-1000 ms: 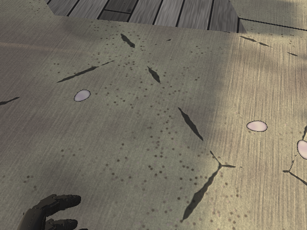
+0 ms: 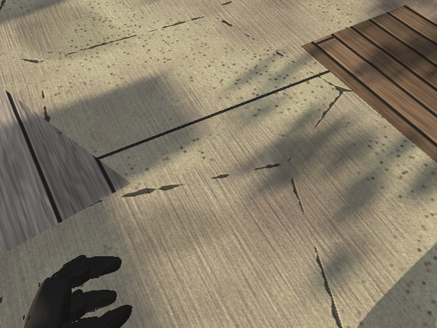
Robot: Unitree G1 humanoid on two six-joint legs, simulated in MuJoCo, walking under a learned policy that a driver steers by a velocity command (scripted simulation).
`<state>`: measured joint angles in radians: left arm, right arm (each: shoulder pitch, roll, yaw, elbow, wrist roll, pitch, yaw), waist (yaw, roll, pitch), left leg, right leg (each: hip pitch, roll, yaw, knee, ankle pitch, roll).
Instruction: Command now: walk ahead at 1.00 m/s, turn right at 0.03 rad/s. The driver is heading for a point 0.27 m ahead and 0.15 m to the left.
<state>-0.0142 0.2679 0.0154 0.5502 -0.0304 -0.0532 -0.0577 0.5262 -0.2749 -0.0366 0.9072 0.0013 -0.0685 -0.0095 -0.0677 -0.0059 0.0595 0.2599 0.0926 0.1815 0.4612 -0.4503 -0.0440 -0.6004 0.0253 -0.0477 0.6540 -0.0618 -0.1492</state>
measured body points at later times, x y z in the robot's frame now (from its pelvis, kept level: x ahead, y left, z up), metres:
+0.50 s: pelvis +0.39 +0.02 +0.02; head +0.43 +0.02 +0.46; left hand +0.40 +0.30 -0.11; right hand +0.60 -0.19 -0.08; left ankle +0.54 +0.10 -0.70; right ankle +0.20 -0.10 -0.62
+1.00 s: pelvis +0.51 -0.02 +0.04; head +0.51 -0.03 +0.49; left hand +0.55 +0.25 -0.09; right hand +0.65 -0.25 -0.09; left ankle +0.54 +0.10 -0.70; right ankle +0.52 -0.15 -0.70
